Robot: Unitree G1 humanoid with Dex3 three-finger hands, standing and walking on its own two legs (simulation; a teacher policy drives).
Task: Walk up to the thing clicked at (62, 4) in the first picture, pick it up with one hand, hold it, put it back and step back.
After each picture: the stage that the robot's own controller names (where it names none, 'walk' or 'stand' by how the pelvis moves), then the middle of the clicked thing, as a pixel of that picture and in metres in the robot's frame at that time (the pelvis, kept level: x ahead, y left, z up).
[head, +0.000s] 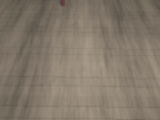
stand; (62, 2) +2.36 +0.30 -0.72
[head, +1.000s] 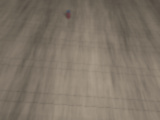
walk; (68, 14) +2.22 +0.17 -0.70
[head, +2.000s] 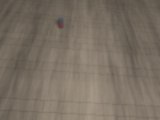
walk; (60, 23) +1.63 +0.20 -0.71
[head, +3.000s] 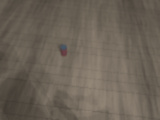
walk; (63, 50) +1.14 +0.18 -0.71
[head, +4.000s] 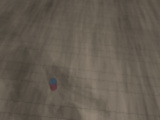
walk; (53, 84) +0.78 +0.19 -0.71
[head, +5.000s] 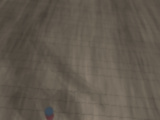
walk; (49, 114) +0.52 +0.18 -0.71
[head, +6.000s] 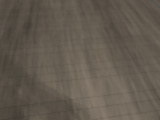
walk; out of the picture +0.44 +0.11 -0.71
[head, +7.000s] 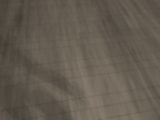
stand; out of the picture +0.34 +0.14 -0.70
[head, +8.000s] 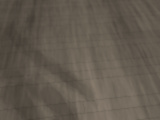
walk; out of the picture +0.33 +0.12 -0.71
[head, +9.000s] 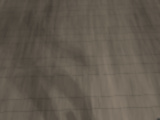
walk; out of the picture +0.31 +0.07 -0.70
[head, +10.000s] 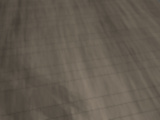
walk; out of the picture +0.33 +0.12 -0.69
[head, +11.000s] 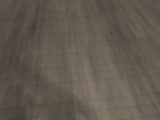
stand; out of the picture +0.44 +0.13 -0.71
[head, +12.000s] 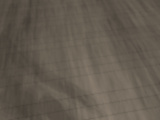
stand; out of the picture +0.38 +0.16 -0.71
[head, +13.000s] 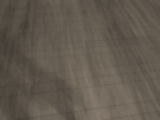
walk; out of the picture +0.27 +0.09 -0.71
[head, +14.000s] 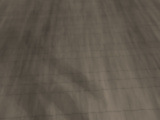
stand; out of the picture +0.29 +0.09 -0.70
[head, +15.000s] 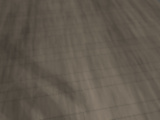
stand; out of the picture +0.28 +0.11 -0.72
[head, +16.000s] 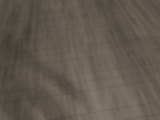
stand; out of the picture +0.26 +0.11 -0.73
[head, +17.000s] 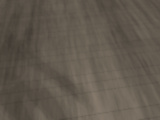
stand; out of the picture +0.25 +0.11 -0.73
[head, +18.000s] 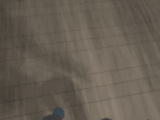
go down; (59, 114) +0.30 +0.11 -0.56
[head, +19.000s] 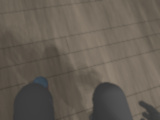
go down; (41, 85) +0.35 +0.15 -0.32
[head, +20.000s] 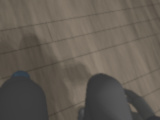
close in; (21, 81) +0.34 +0.17 -0.25
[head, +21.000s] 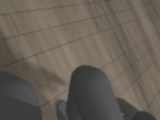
close; out of the picture +0.34 +0.18 -0.23
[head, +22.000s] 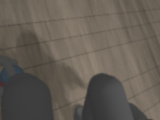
lift; (10, 80) +0.31 +0.21 -0.18
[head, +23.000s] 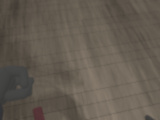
hold; (38, 116) +0.40 +0.27 -0.62
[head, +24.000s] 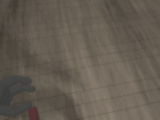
go down; (33, 116) +0.38 +0.31 -0.65
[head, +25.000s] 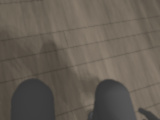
go down; out of the picture +0.41 +0.38 -0.31
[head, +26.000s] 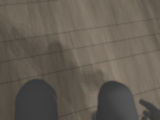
go down; out of the picture +0.39 +0.40 -0.32
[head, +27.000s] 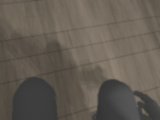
hold; out of the picture +0.37 +0.43 -0.29
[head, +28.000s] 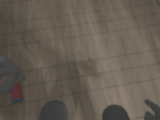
hold; (16, 92) +0.37 +0.42 -0.49
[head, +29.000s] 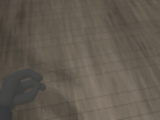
hold; out of the picture +0.33 +0.42 -0.68
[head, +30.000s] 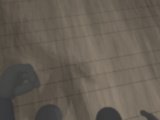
lower; (2, 98) +0.36 +0.45 -0.51
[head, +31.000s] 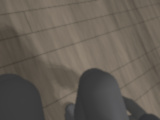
lower; out of the picture +0.30 +0.53 -0.25
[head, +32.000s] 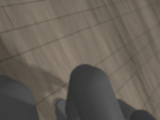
lower; out of the picture +0.27 +0.53 -0.25
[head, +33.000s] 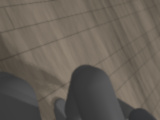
lower; out of the picture +0.26 +0.55 -0.26
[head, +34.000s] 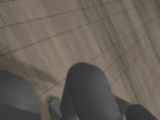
stand; out of the picture +0.25 +0.55 -0.25
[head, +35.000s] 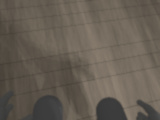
walk; out of the picture +0.36 +0.50 -0.47
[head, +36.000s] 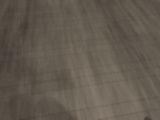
stand; out of the picture +0.33 +0.48 -0.68
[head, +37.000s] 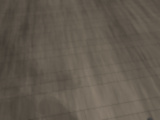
stand; out of the picture +0.31 +0.50 -0.68
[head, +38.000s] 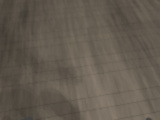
withdraw; out of the picture +0.33 +0.50 -0.68
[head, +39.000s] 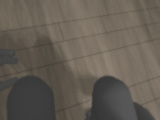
lower; out of the picture +0.32 +0.57 -0.27
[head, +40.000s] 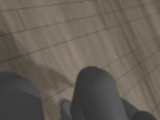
lower; out of the picture +0.26 +0.58 -0.25
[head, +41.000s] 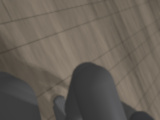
lower; out of the picture +0.23 +0.58 -0.25
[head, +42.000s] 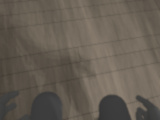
walk; out of the picture +0.34 +0.54 -0.45
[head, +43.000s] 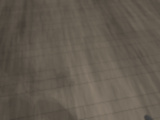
stand; out of the picture +0.32 +0.51 -0.68
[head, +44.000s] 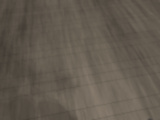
stand; out of the picture +0.31 +0.52 -0.68
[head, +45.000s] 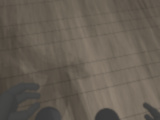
hold; out of the picture +0.33 +0.54 -0.52
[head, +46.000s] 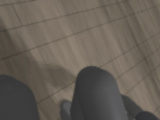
lower; out of the picture +0.26 +0.60 -0.25
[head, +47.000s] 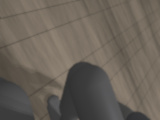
lower; out of the picture +0.23 +0.60 -0.25
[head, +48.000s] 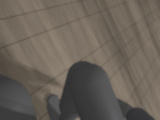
lower; out of the picture +0.23 +0.60 -0.26
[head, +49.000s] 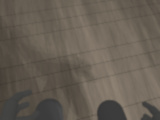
walk; out of the picture +0.35 +0.56 -0.49
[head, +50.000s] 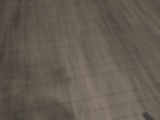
stand; out of the picture +0.32 +0.52 -0.67
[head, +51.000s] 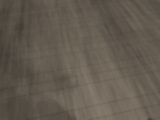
withdraw; out of the picture +0.29 +0.53 -0.68
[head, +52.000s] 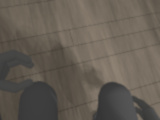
lower; out of the picture +0.34 +0.58 -0.34
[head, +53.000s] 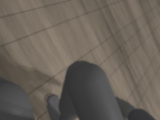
lower; out of the picture +0.24 +0.60 -0.26
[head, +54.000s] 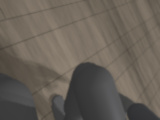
lower; out of the picture +0.24 +0.61 -0.25
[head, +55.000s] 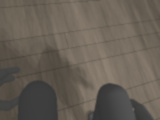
stand; out of the picture +0.31 +0.58 -0.35
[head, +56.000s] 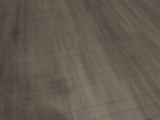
stand; out of the picture +0.30 +0.53 -0.68
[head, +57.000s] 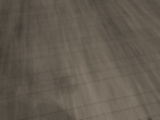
stand; out of the picture +0.31 +0.55 -0.68
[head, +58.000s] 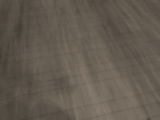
stand; out of the picture +0.31 +0.54 -0.68
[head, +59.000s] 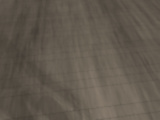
stand; out of the picture +0.36 +0.53 -0.74
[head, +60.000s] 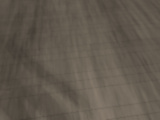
stand; out of the picture +0.33 +0.54 -0.75
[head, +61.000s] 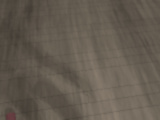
walk; out of the picture +0.36 +0.51 -0.73
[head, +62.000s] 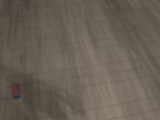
walk; (16, 91) +0.61 +0.49 -0.73
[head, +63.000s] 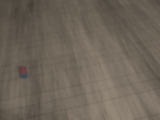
stand; (23, 72) +0.92 +0.62 -0.73
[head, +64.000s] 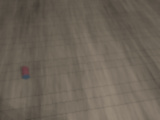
stand; (25, 72) +0.94 +0.54 -0.74
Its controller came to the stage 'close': yes
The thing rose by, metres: 0.17
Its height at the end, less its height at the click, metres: -0.02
